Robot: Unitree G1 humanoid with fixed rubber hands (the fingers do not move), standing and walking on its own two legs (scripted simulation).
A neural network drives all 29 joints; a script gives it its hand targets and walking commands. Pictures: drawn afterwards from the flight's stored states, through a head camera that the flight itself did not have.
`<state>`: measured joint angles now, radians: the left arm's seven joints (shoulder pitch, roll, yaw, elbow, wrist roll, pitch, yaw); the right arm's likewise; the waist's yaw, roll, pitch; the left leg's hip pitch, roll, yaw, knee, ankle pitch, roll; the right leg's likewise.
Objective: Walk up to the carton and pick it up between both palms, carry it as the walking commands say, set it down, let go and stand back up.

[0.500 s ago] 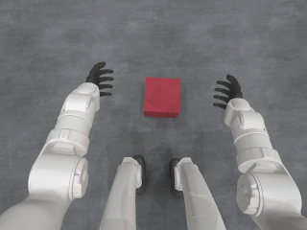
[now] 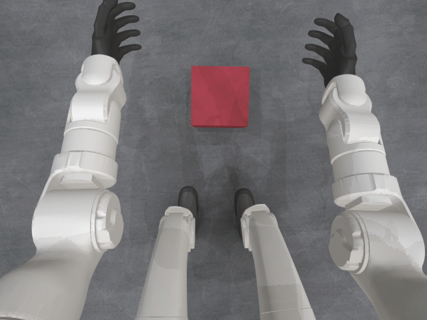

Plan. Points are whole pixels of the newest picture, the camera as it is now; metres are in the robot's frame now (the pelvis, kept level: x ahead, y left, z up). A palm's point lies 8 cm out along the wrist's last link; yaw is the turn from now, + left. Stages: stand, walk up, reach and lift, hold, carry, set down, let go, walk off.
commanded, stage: reach and lift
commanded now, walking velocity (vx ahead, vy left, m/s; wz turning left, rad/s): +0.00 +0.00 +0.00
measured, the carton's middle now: (219, 100) +0.51 -0.02 -0.59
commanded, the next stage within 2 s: none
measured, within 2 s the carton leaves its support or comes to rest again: neither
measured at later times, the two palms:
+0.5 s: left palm (136, 72) +0.52 +0.15 -0.24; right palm (304, 81) +0.49 -0.18 -0.24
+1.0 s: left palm (158, 86) +0.52 +0.14 -0.39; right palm (289, 94) +0.49 -0.20 -0.39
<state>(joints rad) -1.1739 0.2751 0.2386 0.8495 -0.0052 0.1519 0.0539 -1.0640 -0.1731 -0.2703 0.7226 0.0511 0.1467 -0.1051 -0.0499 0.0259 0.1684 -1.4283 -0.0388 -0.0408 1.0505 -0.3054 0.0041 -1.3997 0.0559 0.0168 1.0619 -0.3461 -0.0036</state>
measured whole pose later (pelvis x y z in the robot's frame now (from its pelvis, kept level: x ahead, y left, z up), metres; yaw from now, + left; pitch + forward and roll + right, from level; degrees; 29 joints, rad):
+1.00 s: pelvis -0.06 +0.00 -0.23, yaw -1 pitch +31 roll -1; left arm -1.58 0.40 0.06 1.04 -0.19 0.21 0.12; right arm -1.50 -0.32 -0.16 0.95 0.18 0.19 -0.18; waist -0.05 0.01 0.52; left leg -2.00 -0.05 -0.02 2.00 -0.54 -0.01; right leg -1.97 0.07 -0.02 2.02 -0.59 -0.01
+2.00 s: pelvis -0.04 +0.00 -0.32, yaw -1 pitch +31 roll -1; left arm -1.58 0.37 0.03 1.24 -0.21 0.07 0.08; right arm -1.53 -0.32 -0.12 1.19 0.20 0.06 -0.11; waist -0.03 0.00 0.52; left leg -2.22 -0.03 0.01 2.29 -0.61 0.01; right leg -2.18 0.06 -0.04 2.31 -0.67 -0.01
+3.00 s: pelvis -0.04 +0.01 -0.33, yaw -1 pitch +29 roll -1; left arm -1.59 0.31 0.12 1.18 -0.09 0.16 0.05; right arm -1.52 -0.26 -0.21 1.13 0.12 0.16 -0.05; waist -0.04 0.01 0.52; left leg -2.23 -0.03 0.02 2.35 -0.63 0.03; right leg -2.18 0.06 -0.03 2.37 -0.70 0.00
